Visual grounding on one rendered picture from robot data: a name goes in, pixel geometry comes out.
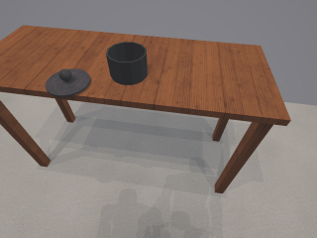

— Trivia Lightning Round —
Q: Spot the table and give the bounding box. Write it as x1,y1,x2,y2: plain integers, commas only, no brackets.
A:
0,25,291,194

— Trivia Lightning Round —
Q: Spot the lid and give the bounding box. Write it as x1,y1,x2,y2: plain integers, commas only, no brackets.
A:
45,68,91,97

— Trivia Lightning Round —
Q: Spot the pot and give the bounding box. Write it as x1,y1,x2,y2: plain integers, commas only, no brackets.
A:
106,42,148,85

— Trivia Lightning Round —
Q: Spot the knob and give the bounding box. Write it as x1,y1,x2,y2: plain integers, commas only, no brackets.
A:
58,68,72,81

